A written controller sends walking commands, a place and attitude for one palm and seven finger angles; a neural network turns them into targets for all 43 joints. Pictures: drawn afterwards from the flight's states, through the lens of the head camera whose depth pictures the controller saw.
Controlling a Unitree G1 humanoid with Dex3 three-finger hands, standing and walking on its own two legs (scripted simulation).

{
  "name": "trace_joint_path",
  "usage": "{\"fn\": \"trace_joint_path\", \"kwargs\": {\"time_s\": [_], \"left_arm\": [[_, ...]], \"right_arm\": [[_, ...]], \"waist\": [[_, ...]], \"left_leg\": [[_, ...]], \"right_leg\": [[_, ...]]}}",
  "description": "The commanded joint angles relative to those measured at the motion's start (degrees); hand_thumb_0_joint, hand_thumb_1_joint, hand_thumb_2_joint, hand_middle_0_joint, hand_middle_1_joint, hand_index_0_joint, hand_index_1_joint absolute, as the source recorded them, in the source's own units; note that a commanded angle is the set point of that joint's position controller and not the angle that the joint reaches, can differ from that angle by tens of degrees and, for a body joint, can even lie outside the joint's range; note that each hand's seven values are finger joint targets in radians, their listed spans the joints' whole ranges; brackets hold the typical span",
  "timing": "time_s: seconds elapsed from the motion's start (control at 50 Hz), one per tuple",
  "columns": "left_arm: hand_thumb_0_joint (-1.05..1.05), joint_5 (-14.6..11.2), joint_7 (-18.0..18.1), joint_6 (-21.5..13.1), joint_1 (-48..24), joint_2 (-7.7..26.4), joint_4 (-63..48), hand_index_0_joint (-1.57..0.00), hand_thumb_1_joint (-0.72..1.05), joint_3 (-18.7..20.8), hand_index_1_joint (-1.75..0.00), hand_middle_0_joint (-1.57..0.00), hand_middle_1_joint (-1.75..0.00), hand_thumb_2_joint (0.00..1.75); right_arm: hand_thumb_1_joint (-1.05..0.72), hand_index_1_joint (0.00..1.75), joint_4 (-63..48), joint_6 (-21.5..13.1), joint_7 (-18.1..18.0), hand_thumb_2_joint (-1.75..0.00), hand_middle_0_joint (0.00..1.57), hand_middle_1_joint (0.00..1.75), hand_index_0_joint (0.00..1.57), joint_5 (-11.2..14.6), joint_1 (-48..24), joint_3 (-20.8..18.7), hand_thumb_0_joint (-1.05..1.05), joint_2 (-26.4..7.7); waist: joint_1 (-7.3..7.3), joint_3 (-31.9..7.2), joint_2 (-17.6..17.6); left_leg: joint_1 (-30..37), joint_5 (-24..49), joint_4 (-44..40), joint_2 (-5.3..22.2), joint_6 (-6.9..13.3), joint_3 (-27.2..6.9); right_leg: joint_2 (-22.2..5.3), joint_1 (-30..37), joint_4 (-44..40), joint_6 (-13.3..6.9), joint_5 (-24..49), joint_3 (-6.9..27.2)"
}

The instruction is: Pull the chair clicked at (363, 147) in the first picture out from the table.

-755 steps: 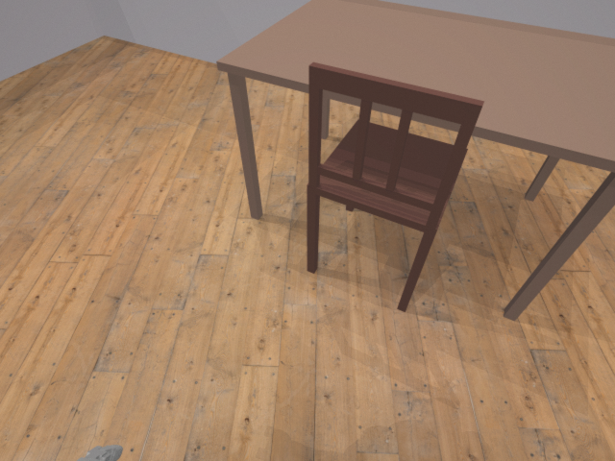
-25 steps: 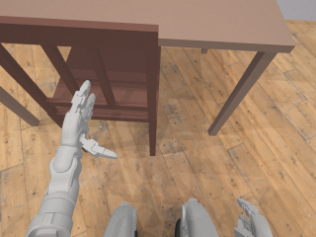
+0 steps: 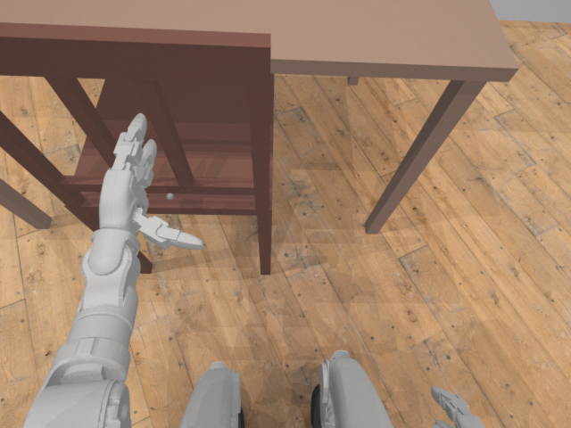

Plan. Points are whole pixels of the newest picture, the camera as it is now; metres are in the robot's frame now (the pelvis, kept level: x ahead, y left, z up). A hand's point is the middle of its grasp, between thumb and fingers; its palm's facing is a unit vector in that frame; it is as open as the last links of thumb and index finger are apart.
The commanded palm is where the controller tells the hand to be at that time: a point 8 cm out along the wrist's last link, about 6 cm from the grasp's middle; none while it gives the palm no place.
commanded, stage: push the fingers through the gap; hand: left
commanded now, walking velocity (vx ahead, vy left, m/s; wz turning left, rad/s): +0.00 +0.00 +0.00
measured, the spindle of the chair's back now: (101, 137) +0.53 +0.27 +0.02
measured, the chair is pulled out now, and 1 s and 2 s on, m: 0.00 0.00 0.00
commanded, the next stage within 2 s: hook a spindle and tug to test in 0.96 s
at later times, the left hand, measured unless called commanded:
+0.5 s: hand (179, 161) +0.48 +0.14 +0.02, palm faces -0.03 -1.00 -0.03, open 16.9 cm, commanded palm +0.45 +0.19 +0.03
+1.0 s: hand (183, 161) +0.48 +0.14 +0.02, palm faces -0.03 -1.00 -0.04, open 16.9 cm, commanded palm +0.46 +0.19 +0.03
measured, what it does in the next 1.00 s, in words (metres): stands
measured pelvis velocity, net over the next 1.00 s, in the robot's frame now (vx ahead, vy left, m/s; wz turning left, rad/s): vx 0.00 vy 0.00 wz -0.01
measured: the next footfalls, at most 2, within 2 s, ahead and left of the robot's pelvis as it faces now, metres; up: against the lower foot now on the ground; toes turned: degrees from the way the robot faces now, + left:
none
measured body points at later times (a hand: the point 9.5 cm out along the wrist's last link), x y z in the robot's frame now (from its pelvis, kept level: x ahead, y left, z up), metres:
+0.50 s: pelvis +0.00 +0.00 -0.01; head +0.15 +0.01 +0.42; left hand +0.48 +0.20 +0.03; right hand +0.05 -0.26 -0.13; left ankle +0.01 +0.12 -0.62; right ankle +0.04 -0.13 -0.62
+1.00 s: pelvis +0.00 +0.00 +0.00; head +0.15 +0.01 +0.42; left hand +0.48 +0.19 +0.03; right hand +0.06 -0.27 -0.13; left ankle +0.01 +0.12 -0.62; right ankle +0.04 -0.13 -0.62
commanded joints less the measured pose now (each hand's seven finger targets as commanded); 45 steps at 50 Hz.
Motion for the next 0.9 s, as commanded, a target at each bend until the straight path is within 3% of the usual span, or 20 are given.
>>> {"fn": "trace_joint_path", "kwargs": {"time_s": [0.0,0.06,0.1,0.16,0.18,0.24,0.28,0.32,0.36,0.42,0.46,0.52,0.56,0.6,0.66,0.7,0.8,0.82,0.84,0.88], "left_arm": [[0.00,-0.7,0.0,-4.7,-20.2,10.9,-10.0,-0.06,-0.50,3.2,-0.08,-0.06,-0.08,0.30],[0.00,-0.6,-0.3,-4.2,-22.0,10.2,-6.6,-0.06,-0.50,2.7,-0.08,-0.06,-0.08,0.30],[0.00,-0.2,-0.3,-4.1,-24.5,12.2,-4.6,-0.06,-0.50,3.8,-0.08,-0.06,-0.08,0.30],[0.00,-0.1,-0.2,-4.6,-28.6,11.0,-4.1,-0.06,-0.50,2.8,-0.08,-0.06,-0.08,0.30],[0.00,0.1,0.0,-5.1,-30.4,12.3,-4.6,-0.06,-0.50,3.6,-0.08,-0.06,-0.08,0.30],[0.00,0.3,0.2,-5.3,-30.8,11.6,-3.1,-0.06,-0.50,3.4,-0.08,-0.06,-0.08,0.30],[0.00,0.8,0.4,-5.0,-30.3,14.0,-0.5,-0.06,-0.50,5.4,-0.08,-0.06,-0.08,0.30],[0.00,1.1,0.4,-4.7,-31.3,12.2,0.6,-0.06,-0.50,4.2,-0.08,-0.06,-0.08,0.30],[0.00,1.5,0.7,-4.8,-33.3,14.4,0.9,-0.06,-0.50,5.5,-0.08,-0.06,-0.08,0.30],[0.00,1.6,1.0,-5.4,-35.0,14.8,-0.1,-0.06,-0.50,6.1,-0.08,-0.06,-0.08,0.30],[0.00,1.7,1.0,-5.4,-34.7,15.5,0.6,-0.06,-0.50,6.6,-0.08,-0.06,-0.08,0.30],[0.00,2.2,0.9,-5.4,-36.2,15.8,2.0,-0.06,-0.50,6.5,-0.08,-0.06,-0.08,0.30],[0.00,2.2,0.9,-5.2,-35.3,16.3,3.5,-0.06,-0.50,7.3,-0.08,-0.06,-0.08,0.30],[0.00,2.0,0.6,-5.3,-34.7,14.7,2.5,-0.06,-0.50,6.1,-0.08,-0.06,-0.08,0.30],[0.00,1.7,0.3,-5.3,-32.4,16.2,1.0,-0.06,-0.50,7.5,-0.08,-0.06,-0.08,0.30],[0.00,1.6,0.2,-5.1,-33.6,14.2,1.3,-0.06,-0.50,5.7,-0.08,-0.06,-0.08,0.30],[0.00,1.6,0.8,-5.8,-33.4,14.7,0.0,-0.06,-0.50,6.0,-0.08,-0.06,-0.08,0.30],[0.00,1.7,1.0,-5.9,-34.8,13.8,0.3,-0.06,-0.50,5.0,-0.08,-0.06,-0.08,0.30],[0.00,2.1,1.2,-6.0,-35.1,13.8,1.3,-0.06,-0.50,5.0,-0.08,-0.06,-0.08,0.30],[0.00,2.3,1.5,-6.6,-38.1,12.7,1.4,-0.06,-0.50,3.6,-0.08,-0.06,-0.08,0.30]], "right_arm": [[-0.90,0.30,-4.7,-1.8,-0.5,-0.90,0.20,0.30,0.20,-0.4,5.0,-3.4,0.00,-9.2],[-0.90,0.30,-4.4,-1.3,-0.4,-0.90,0.20,0.30,0.20,-0.3,5.3,-3.4,0.00,-9.2],[-0.90,0.30,-4.2,-1.0,-0.4,-0.90,0.20,0.30,0.20,-0.5,5.9,-3.1,0.00,-9.6],[-0.90,0.30,-4.0,-0.8,-0.3,-0.90,0.20,0.30,0.20,-0.7,6.1,-3.2,0.00,-9.5],[-0.90,0.30,-3.7,-0.8,-0.4,-0.90,0.20,0.30,0.20,-0.8,6.6,-3.3,0.00,-9.7],[-0.90,0.30,-3.5,-0.4,-0.2,-0.90,0.20,0.30,0.20,-1.0,7.2,-3.3,0.00,-9.5],[-0.90,0.30,-3.4,0.1,-0.1,-0.90,0.20,0.30,0.20,-1.1,7.8,-3.2,0.00,-9.8],[-0.90,0.30,-3.5,0.6,0.1,-0.90,0.20,0.30,0.20,-1.2,7.7,-3.2,0.00,-9.5],[-0.90,0.30,-3.4,1.2,0.2,-0.90,0.20,0.30,0.20,-1.3,8.1,-3.1,0.00,-9.7],[-0.90,0.30,-3.7,1.7,0.3,-0.90,0.20,0.30,0.20,-1.6,8.6,-3.1,0.00,-9.5],[-0.90,0.30,-3.5,2.0,0.4,-0.90,0.20,0.30,0.20,-1.6,8.8,-3.1,0.00,-9.6],[-0.90,0.30,-3.2,2.3,0.4,-0.90,0.20,0.30,0.20,-1.7,9.3,-3.0,0.00,-9.5],[-0.90,0.30,-3.3,2.8,0.5,-0.90,0.20,0.30,0.20,-1.8,9.6,-3.0,0.00,-9.6],[-0.90,0.30,-3.9,3.0,0.7,-0.90,0.20,0.30,0.20,-1.7,9.4,-2.9,0.00,-9.4],[-0.90,0.30,-4.2,3.4,0.8,-0.90,0.20,0.30,0.20,-1.6,9.4,-3.2,0.00,-9.5],[-0.90,0.30,-3.9,3.5,0.8,-0.90,0.20,0.30,0.20,-1.5,9.4,-3.1,0.00,-9.3],[-0.90,0.30,-3.7,3.5,0.8,-0.90,0.20,0.30,0.20,-1.4,9.3,-3.2,0.00,-9.4],[-0.90,0.30,-3.3,3.5,0.7,-0.90,0.20,0.30,0.20,-1.4,9.1,-3.2,0.00,-9.4],[-0.90,0.30,-3.2,3.5,0.7,-0.90,0.20,0.30,0.20,-1.5,9.3,-3.2,0.00,-9.4],[-0.90,0.30,-2.9,3.3,0.6,-0.90,0.20,0.30,0.20,-1.6,9.2,-3.1,0.00,-9.4]], "waist": [[-0.53,-26.9,3.1],[-1.40,-25.6,1.9],[-1.43,-25.3,2.5],[-2.20,-26.5,3.5],[-2.41,-27.6,3.5],[-2.33,-29.4,4.0],[-2.21,-28.8,2.6],[-2.77,-28.2,3.0],[-2.72,-28.3,3.2],[-2.66,-30.7,4.5],[-2.93,-31.0,3.1],[-3.25,-29.9,4.6],[-3.22,-29.5,2.7],[-2.88,-30.7,4.5],[-2.31,-31.3,3.2],[-3.20,-29.6,3.7],[-2.84,-29.3,4.5],[-3.74,-28.6,3.7],[-3.64,-27.9,3.0],[-4.37,-26.9,4.8]], "left_leg": [[14.6,20.6,-9.1,-2.3,0.4,-1.3],[13.1,19.2,-8.9,-2.3,0.6,-1.1],[12.7,18.9,-8.9,-2.3,0.6,-1.5],[13.9,19.3,-8.6,-2.2,0.5,-1.7],[15.1,20.6,-8.5,-2.0,0.6,-2.2],[15.9,22.2,-8.0,-2.1,0.5,-1.9],[13.9,22.0,-7.8,-2.1,0.7,-2.0],[13.9,21.9,-7.8,-2.1,0.7,-1.7],[13.0,21.6,-7.7,-2.1,0.8,-1.8],[14.7,23.8,-7.5,-2.0,0.7,-1.8],[13.9,23.8,-7.2,-1.9,0.9,-1.7],[13.7,23.5,-7.2,-1.9,0.8,-1.7],[12.6,23.1,-7.2,-1.9,1.0,-1.6],[13.6,23.7,-7.5,-2.0,0.9,-1.5],[13.3,24.2,-7.6,-2.0,0.9,-1.2],[13.2,23.1,-7.8,-1.9,1.0,-1.3],[14.4,22.9,-8.2,-2.0,0.8,-1.3],[14.3,22.3,-8.0,-1.9,0.9,-1.4],[13.6,21.4,-8.0,-2.0,0.9,-1.6],[14.7,20.9,-8.0,-2.0,0.9,-1.9]], "right_leg": [[2.4,17.6,-7.4,-1.9,15.4,1.0],[2.4,17.0,-7.8,-1.7,14.7,1.0],[2.5,16.2,-7.4,-1.8,14.0,1.0],[2.5,15.1,-7.4,-1.8,13.7,0.9],[2.6,14.4,-6.8,-1.9,14.1,0.6],[2.6,15.1,-6.9,-1.8,15.6,0.8],[2.7,15.8,-6.4,-1.8,15.9,0.8],[2.7,15.2,-6.8,-1.6,16.1,0.9],[2.7,15.8,-6.6,-1.6,16.2,1.0],[2.7,16.1,-6.4,-1.7,17.8,1.1],[2.8,17.0,-6.5,-1.6,18.6,1.2],[2.8,16.1,-6.4,-1.6,18.2,1.2],[2.9,16.9,-6.7,-1.6,18.3,1.2],[2.9,17.1,-6.7,-1.6,18.8,1.3],[3.0,19.1,-7.0,-1.6,20.2,1.5],[3.0,17.6,-7.3,-1.5,19.0,1.3],[3.0,17.3,-7.6,-1.6,18.3,1.3],[3.0,16.3,-7.7,-1.5,17.6,1.2],[3.0,16.0,-7.6,-1.5,16.6,1.2],[3.0,13.7,-7.6,-1.6,15.3,0.9]]}}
